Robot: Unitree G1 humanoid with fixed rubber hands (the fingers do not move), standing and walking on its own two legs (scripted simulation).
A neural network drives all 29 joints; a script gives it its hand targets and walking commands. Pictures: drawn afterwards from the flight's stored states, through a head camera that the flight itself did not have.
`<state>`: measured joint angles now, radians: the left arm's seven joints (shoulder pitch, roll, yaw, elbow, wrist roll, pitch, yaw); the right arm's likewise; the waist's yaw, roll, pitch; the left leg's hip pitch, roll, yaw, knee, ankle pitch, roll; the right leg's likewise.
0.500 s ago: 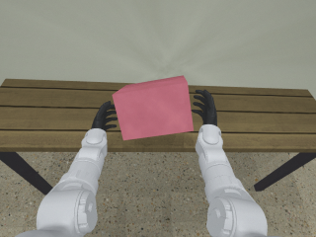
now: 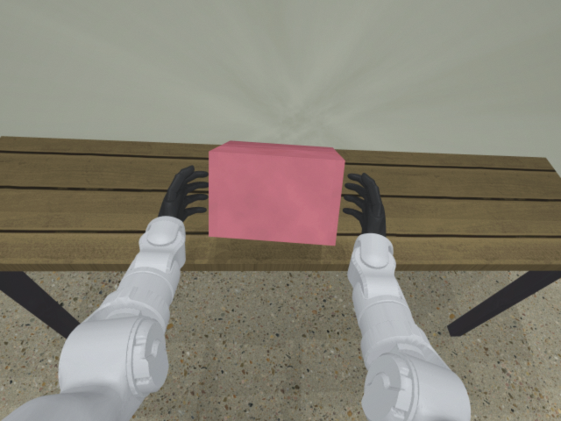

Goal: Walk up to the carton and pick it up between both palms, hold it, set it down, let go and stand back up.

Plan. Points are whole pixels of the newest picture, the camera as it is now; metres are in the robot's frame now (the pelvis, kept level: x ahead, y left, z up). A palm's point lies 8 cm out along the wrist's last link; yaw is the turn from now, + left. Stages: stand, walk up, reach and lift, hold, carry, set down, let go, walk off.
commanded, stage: set down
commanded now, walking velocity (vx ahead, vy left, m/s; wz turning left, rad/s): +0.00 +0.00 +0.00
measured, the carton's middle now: (276, 187) +0.51 -0.01 -0.01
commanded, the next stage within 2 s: none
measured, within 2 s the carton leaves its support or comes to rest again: neither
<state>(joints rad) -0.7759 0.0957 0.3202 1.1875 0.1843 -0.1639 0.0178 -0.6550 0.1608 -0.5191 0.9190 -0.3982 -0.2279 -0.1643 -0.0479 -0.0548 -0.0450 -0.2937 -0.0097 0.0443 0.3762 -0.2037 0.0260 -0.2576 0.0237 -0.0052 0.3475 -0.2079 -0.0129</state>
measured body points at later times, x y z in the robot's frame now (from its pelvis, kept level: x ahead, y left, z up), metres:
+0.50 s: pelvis +0.01 +0.00 +0.00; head +0.09 +0.03 +0.44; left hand +0.45 +0.16 +0.02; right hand +0.41 -0.15 +0.04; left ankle -0.01 +0.10 -0.75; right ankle -0.03 -0.11 -0.75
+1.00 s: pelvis +0.01 +0.00 +0.00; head +0.10 +0.04 +0.44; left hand +0.46 +0.16 +0.02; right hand +0.42 -0.15 +0.04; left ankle -0.01 +0.10 -0.75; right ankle -0.03 -0.11 -0.75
